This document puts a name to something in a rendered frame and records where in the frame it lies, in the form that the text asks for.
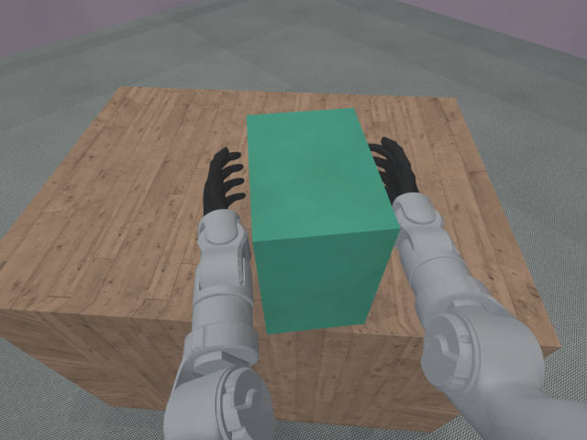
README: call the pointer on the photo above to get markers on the right robot forearm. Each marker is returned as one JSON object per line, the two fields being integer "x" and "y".
{"x": 435, "y": 270}

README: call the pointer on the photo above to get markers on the pedestal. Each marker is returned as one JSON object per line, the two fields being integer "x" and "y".
{"x": 97, "y": 273}

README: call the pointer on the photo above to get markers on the robot right upper arm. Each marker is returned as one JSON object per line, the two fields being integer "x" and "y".
{"x": 491, "y": 368}

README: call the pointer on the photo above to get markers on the carton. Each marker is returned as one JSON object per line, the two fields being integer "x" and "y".
{"x": 323, "y": 227}

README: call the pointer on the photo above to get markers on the robot left upper arm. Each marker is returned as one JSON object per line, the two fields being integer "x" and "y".
{"x": 231, "y": 404}

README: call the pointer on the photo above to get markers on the left robot hand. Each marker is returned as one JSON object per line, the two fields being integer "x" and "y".
{"x": 215, "y": 190}

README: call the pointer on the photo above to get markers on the right robot hand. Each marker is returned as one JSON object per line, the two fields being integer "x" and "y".
{"x": 398, "y": 177}

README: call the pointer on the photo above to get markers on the left robot forearm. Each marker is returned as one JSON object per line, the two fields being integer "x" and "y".
{"x": 222, "y": 328}

